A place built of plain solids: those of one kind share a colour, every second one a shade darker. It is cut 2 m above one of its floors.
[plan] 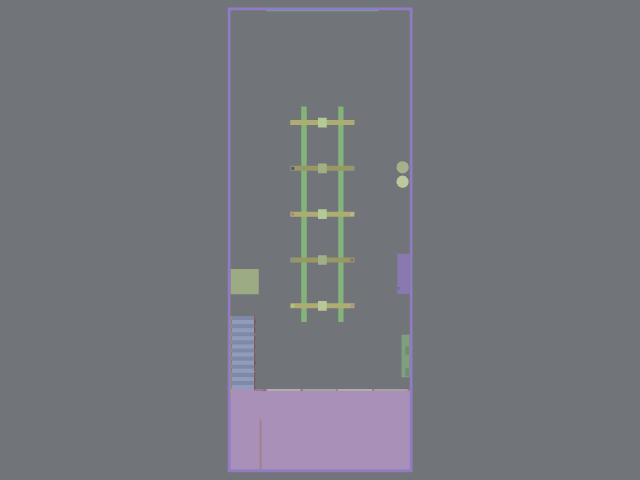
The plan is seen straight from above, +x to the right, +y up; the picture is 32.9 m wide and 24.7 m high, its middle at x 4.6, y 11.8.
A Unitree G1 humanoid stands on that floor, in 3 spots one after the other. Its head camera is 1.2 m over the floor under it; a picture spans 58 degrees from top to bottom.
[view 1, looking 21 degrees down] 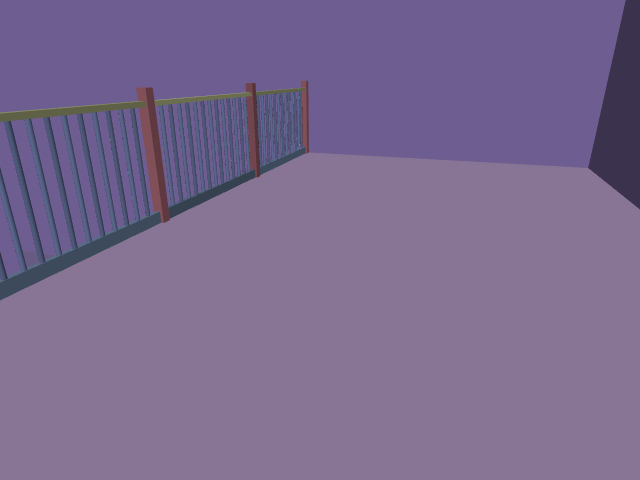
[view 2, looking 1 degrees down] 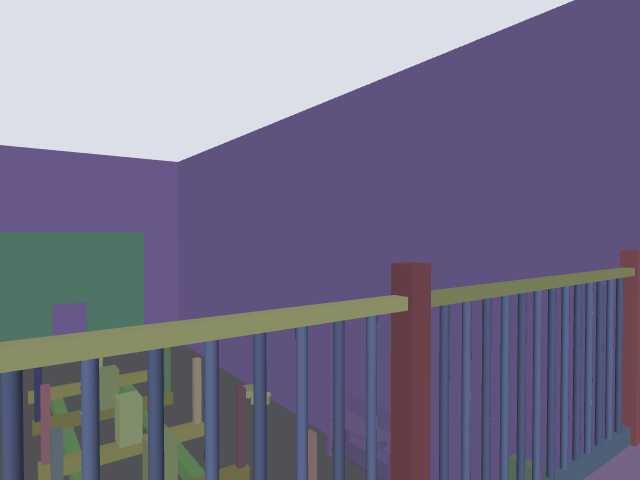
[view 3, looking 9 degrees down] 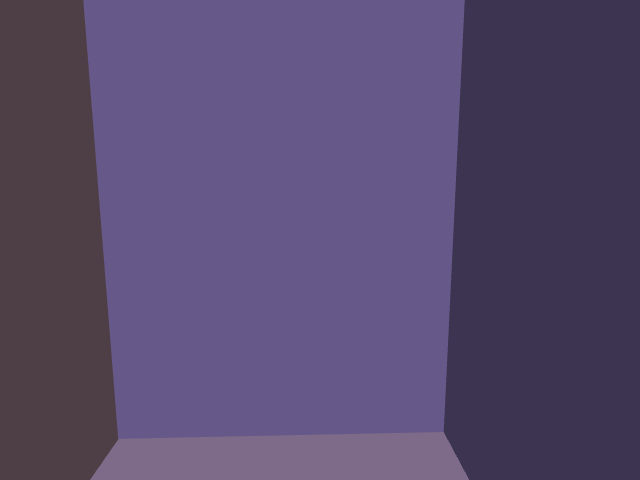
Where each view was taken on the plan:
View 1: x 2.50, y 1.67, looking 18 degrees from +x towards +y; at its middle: gal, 3.35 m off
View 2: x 2.60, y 3.13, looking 54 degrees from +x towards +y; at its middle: wall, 11.25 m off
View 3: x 0.64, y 1.83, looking -92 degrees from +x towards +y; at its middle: wall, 1.86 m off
